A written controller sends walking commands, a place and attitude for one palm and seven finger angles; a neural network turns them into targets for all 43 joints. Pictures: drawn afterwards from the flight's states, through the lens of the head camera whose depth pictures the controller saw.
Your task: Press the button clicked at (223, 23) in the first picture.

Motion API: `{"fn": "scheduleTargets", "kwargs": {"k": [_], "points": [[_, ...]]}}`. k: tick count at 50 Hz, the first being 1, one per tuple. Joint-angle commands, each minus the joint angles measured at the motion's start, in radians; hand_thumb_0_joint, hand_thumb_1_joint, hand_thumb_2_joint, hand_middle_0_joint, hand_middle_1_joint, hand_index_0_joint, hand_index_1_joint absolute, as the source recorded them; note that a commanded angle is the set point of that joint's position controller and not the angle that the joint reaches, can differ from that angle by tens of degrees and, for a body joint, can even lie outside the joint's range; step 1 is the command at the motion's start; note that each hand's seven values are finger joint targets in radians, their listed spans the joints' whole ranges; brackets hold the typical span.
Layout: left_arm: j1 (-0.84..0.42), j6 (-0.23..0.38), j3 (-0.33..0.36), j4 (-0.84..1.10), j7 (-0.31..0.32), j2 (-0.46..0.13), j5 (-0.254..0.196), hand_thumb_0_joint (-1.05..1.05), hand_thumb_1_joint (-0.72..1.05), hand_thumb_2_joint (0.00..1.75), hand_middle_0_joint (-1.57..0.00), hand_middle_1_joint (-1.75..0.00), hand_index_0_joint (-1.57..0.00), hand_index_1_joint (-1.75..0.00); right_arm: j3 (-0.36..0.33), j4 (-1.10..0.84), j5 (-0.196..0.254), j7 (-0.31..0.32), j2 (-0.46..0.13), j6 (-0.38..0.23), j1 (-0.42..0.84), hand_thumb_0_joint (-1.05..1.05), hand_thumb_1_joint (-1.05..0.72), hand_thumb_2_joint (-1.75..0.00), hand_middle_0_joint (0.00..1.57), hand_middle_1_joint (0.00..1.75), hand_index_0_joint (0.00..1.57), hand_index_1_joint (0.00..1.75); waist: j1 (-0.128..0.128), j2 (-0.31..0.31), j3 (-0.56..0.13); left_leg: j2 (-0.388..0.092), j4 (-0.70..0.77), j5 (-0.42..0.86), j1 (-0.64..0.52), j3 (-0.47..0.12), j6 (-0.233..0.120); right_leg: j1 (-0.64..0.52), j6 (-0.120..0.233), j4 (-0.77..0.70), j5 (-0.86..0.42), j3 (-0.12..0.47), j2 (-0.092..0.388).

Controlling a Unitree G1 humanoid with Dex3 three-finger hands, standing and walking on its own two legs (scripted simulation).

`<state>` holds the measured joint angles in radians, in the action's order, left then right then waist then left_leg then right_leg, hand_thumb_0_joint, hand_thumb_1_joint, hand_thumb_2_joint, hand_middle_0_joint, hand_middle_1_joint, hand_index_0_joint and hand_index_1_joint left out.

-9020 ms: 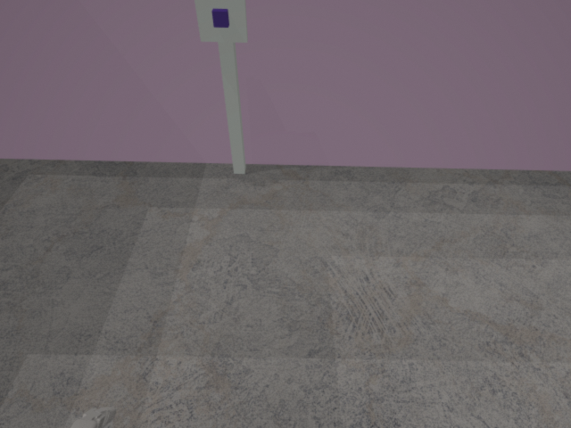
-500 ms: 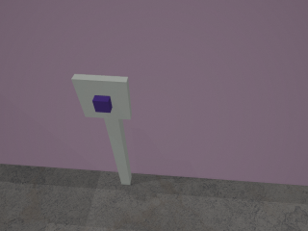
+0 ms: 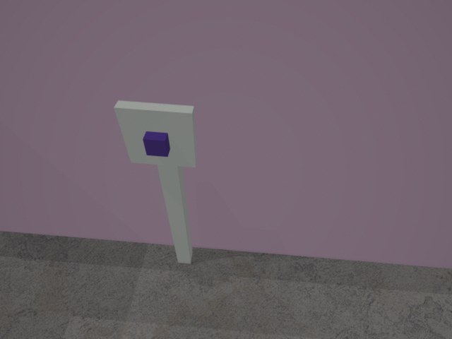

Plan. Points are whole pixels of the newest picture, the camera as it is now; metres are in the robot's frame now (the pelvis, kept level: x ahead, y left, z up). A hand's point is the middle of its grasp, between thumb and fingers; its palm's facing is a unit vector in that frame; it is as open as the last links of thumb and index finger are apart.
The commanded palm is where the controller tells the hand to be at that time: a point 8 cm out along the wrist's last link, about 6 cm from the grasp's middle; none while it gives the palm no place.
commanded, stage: look again from close up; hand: left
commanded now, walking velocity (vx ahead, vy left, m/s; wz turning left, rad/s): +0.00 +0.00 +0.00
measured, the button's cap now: (157, 143) +0.54 +0.21 +0.02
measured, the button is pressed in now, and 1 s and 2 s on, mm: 0 0 0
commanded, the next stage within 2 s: shuffle to correct the standing spot in 0.62 s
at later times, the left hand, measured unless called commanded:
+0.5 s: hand out of the picture +0.06 +0.25 -0.17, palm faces +0.03 -0.97 -0.25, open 7.4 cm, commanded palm none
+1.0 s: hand out of the picture -0.01 +0.21 -0.18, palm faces -0.01 -0.98 -0.20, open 7.4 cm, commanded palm none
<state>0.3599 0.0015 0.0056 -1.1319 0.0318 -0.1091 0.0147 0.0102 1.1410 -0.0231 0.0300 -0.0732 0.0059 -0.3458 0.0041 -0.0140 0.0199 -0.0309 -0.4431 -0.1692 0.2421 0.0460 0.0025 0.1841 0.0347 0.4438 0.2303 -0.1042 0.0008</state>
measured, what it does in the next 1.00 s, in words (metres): stands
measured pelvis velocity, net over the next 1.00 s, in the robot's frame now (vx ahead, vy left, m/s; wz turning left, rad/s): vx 0.02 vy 0.03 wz -0.01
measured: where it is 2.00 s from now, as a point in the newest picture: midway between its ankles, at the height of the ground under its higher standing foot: outside the picture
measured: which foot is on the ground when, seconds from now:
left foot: down 0.00-1.00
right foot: down 0.00-1.00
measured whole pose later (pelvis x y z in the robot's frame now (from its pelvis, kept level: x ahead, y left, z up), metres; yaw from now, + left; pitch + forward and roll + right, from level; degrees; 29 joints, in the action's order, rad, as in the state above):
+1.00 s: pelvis +0.02 +0.03 +0.00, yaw -1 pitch -2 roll +0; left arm 0.38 -0.02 -0.01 -1.09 0.01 -0.19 0.03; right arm -0.01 1.10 -0.02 0.00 -0.20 0.02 -0.27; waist 0.00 -0.01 -0.01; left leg 0.01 -0.46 -0.22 0.21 0.08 -0.04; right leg 0.17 -0.01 0.48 0.27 -0.07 0.05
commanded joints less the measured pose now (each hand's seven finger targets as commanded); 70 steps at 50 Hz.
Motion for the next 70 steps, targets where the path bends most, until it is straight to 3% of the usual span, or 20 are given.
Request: {"fn": "scheduleTargets", "kwargs": {"k": [1, 3, 4, 5, 7, 10, 13, 15, 18, 24, 36, 38, 43, 51, 54, 56, 59, 64, 67, 70], "points": [[0.083, 0.018, 0.011, 0.016, 0.001, -0.060, -0.001, 0.00, 0.90, 0.90, -0.20, -0.30, -0.20, -0.30, -0.016, -0.030, 0.004, 0.004, -0.086, -0.018, -0.065, 0.00, -0.90, -0.90, 0.20, 0.30, 0.20, 0.30, 0.009, 0.035, 0.102, -0.059, 0.122, -0.154, 0.070, -0.088, -0.023, 0.077, 0.012, -0.138, 0.149, 0.127, 0.100], [0.091, 0.019, 0.010, 0.012, 0.001, -0.054, -0.002, 0.00, 0.90, 0.90, -0.20, -0.30, -0.20, -0.30, -0.016, -0.030, 0.005, 0.005, -0.084, -0.019, -0.069, 0.00, -0.90, -0.90, 0.20, 0.30, 0.20, 0.30, 0.010, 0.030, 0.101, -0.059, 0.125, -0.153, 0.069, -0.094, -0.026, 0.079, 0.012, -0.133, 0.143, 0.127, 0.100], [0.008, 0.025, 0.000, 0.119, 0.003, -0.266, 0.025, 0.00, 0.90, 0.90, -0.20, -0.30, -0.20, -0.30, -0.044, -0.158, 0.003, -0.008, -0.275, -0.009, 0.024, 0.00, -0.90, -0.90, 0.20, 0.30, 0.20, 0.30, -0.043, 0.045, 0.245, -0.019, 0.022, -0.038, 0.084, -0.090, -0.012, 0.192, 0.023, -0.108, 0.050, 0.121, 0.086], [0.013, 0.024, 0.020, 0.116, 0.010, -0.185, 0.010, 0.00, 0.90, 0.90, -0.20, -0.30, -0.20, -0.30, -0.049, -0.162, -0.005, -0.002, -0.194, -0.022, 0.029, 0.00, -0.90, -0.90, 0.20, 0.30, 0.20, 0.30, -0.004, 0.011, 0.049, -0.053, -0.030, -0.167, 0.064, -0.087, -0.027, 0.154, 0.019, -0.096, 0.225, 0.155, 0.137], [0.026, 0.023, 0.016, 0.123, 0.014, -0.152, 0.010, 0.00, 0.90, 0.90, -0.20, -0.30, -0.20, -0.30, -0.042, -0.143, -0.005, 0.003, -0.134, -0.017, -0.041, 0.00, -0.90, -0.90, 0.20, 0.30, 0.20, 0.30, -0.034, -0.040, -0.056, -0.012, -0.118, -0.099, 0.035, -0.051, -0.020, 0.110, 0.041, -0.134, 0.187, 0.198, 0.180], [-0.023, 0.013, 0.030, 0.154, 0.018, -0.163, 0.010, 0.00, 0.90, 0.90, -0.20, -0.30, -0.20, -0.30, -0.049, -0.147, -0.004, -0.004, -0.132, -0.006, -0.056, 0.00, -0.90, -0.90, 0.20, 0.30, 0.20, 0.30, -0.047, -0.064, 0.006, -0.011, -0.135, -0.127, 0.029, -0.033, -0.018, 0.206, 0.047, -0.147, 0.289, 0.191, 0.189], [-0.014, 0.011, 0.032, 0.163, 0.016, -0.159, 0.008, 0.00, 0.90, 0.90, -0.20, -0.30, -0.20, -0.30, -0.052, -0.160, 0.000, -0.004, -0.166, -0.019, -0.029, 0.00, -0.90, -0.90, 0.20, 0.30, 0.20, 0.30, -0.024, 0.087, 0.071, -0.060, 0.003, -0.123, 0.098, -0.118, -0.040, 0.167, 0.023, -0.042, 0.172, 0.121, 0.109], [0.010, 0.013, 0.030, 0.161, 0.014, -0.160, 0.008, 0.00, 0.90, 0.90, -0.20, -0.30, -0.20, -0.30, -0.056, -0.174, 0.003, -0.002, -0.208, -0.027, 0.004, 0.00, -0.90, -0.90, 0.20, 0.30, 0.20, 0.30, 0.000, 0.129, 0.063, -0.101, 0.074, -0.128, 0.142, -0.184, -0.061, 0.080, 0.006, 0.006, 0.054, 0.079, 0.076], [0.003, 0.017, 0.032, 0.159, 0.010, -0.182, 0.006, 0.00, 0.90, 0.90, -0.20, -0.30, -0.20, -0.30, -0.061, -0.184, 0.006, -0.002, -0.247, -0.037, 0.038, 0.00, -0.90, -0.90, 0.20, 0.30, 0.20, 0.30, 0.012, 0.074, 0.038, -0.101, 0.089, -0.079, 0.131, -0.180, -0.065, 0.013, 0.001, 0.009, -0.029, 0.078, 0.081], [-0.059, 0.017, 0.035, 0.177, 0.006, -0.228, 0.007, 0.00, 0.90, 0.90, -0.20, -0.30, -0.20, -0.30, -0.064, -0.183, 0.006, -0.008, -0.300, -0.044, 0.084, 0.00, -0.90, -0.90, 0.20, 0.30, 0.20, 0.30, 0.007, 0.076, -0.004, -0.102, 0.115, 0.000, 0.053, -0.173, -0.062, -0.007, -0.009, -0.010, -0.056, 0.082, 0.091], [-0.102, 0.016, 0.030, 0.154, -0.004, -0.289, 0.010, 0.00, 0.90, 0.90, -0.20, -0.30, -0.20, -0.30, -0.064, -0.162, 0.007, -0.024, -0.363, -0.034, 0.172, 0.00, -0.90, -0.90, 0.20, 0.30, 0.20, 0.30, 0.000, 0.028, 0.003, -0.098, 0.192, -0.158, 0.019, -0.173, -0.048, -0.006, -0.015, -0.070, -0.014, 0.098, 0.111], [-0.056, 0.007, 0.007, 0.118, -0.002, -0.204, 0.007, 0.00, 0.90, 0.90, -0.20, -0.30, -0.20, -0.30, -0.041, -0.132, 0.004, -0.026, -0.282, -0.022, 0.142, 0.00, -0.90, -0.90, 0.20, 0.30, 0.20, 0.30, -0.005, 0.030, -0.006, -0.099, 0.208, -0.241, 0.013, -0.166, -0.035, -0.007, -0.030, -0.076, 0.034, 0.087, 0.103], [0.001, -0.003, 0.002, 0.095, -0.011, -0.194, 0.016, 0.00, 0.90, 0.90, -0.20, -0.30, -0.20, -0.30, -0.048, -0.116, 0.002, -0.024, -0.300, -0.002, 0.126, 0.00, -0.90, -0.90, 0.20, 0.30, 0.20, 0.30, -0.004, 0.058, 0.059, -0.123, 0.232, -0.418, 0.048, -0.191, -0.052, 0.045, -0.024, -0.040, 0.148, 0.061, 0.071], [0.098, 0.010, 0.010, 0.071, -0.016, -0.168, 0.012, 0.00, 0.90, 0.90, -0.20, -0.30, -0.20, -0.30, -0.049, -0.096, 0.008, -0.016, -0.250, -0.012, 0.083, 0.00, -0.90, -0.90, 0.20, 0.30, 0.20, 0.30, 0.005, 0.011, 0.109, -0.086, 0.098, -0.327, 0.088, -0.115, -0.058, 0.058, 0.010, -0.083, 0.166, 0.129, 0.098], [0.123, 0.025, 0.011, 0.052, 0.000, -0.173, 0.002, 0.00, 0.90, 0.90, -0.20, -0.30, -0.20, -0.30, -0.026, -0.085, 0.014, -0.015, -0.175, -0.020, 0.073, 0.00, -0.90, -0.90, 0.20, 0.30, 0.20, 0.30, 0.005, -0.097, 0.082, -0.017, -0.039, -0.099, 0.085, -0.005, -0.027, 0.000, 0.034, -0.146, 0.008, 0.209, 0.167], [0.120, 0.036, 0.006, 0.045, 0.008, -0.163, -0.002, 0.00, 0.90, 0.90, -0.20, -0.30, -0.20, -0.30, -0.017, -0.068, 0.015, -0.012, -0.154, -0.024, 0.052, 0.00, -0.90, -0.90, 0.20, 0.30, 0.20, 0.30, -0.005, -0.081, 0.050, -0.026, -0.035, -0.016, 0.034, 0.004, -0.016, -0.018, 0.034, -0.112, -0.249, 0.189, 0.187], [0.128, 0.040, 0.002, 0.043, 0.021, -0.153, -0.003, 0.00, 0.90, 0.90, -0.20, -0.30, -0.20, -0.30, -0.022, -0.040, 0.025, -0.001, -0.169, -0.029, 0.022, 0.00, -0.90, -0.90, 0.20, 0.30, 0.20, 0.30, -0.001, -0.002, -0.002, -0.053, -0.024, 0.227, -0.045, -0.025, -0.021, -0.067, -0.001, -0.028, -0.573, 0.123, 0.151], [0.157, 0.022, 0.026, 0.059, 0.039, -0.179, 0.000, 0.00, 0.90, 0.90, -0.20, -0.30, -0.20, -0.30, -0.040, -0.069, 0.024, 0.008, -0.162, -0.006, 0.035, 0.00, -0.90, -0.90, 0.20, 0.30, 0.20, 0.30, 0.014, -0.037, -0.035, -0.034, -0.105, 0.215, 0.015, 0.018, -0.003, -0.141, 0.015, 0.048, -0.849, 0.151, 0.214], [0.131, 0.011, 0.036, 0.078, 0.041, -0.179, 0.004, 0.00, 0.90, 0.90, -0.20, -0.30, -0.20, -0.30, -0.051, -0.089, 0.020, 0.007, -0.150, 0.006, 0.054, 0.00, -0.90, -0.90, 0.20, 0.30, 0.20, 0.30, 0.015, -0.100, -0.026, -0.019, -0.147, 0.084, 0.049, 0.027, 0.002, -0.128, 0.053, 0.050, -0.858, 0.178, 0.260], [0.059, -0.002, 0.034, 0.113, 0.038, -0.163, 0.005, 0.00, 0.90, 0.90, -0.20, -0.30, -0.20, -0.30, -0.057, -0.097, 0.019, 0.002, -0.151, 0.008, 0.057, 0.00, -0.90, -0.90, 0.20, 0.30, 0.20, 0.30, -0.003, -0.066, -0.026, -0.046, -0.087, 0.224, -0.040, -0.003, -0.008, -0.021, 0.042, 0.052, -0.563, 0.145, 0.214]]}}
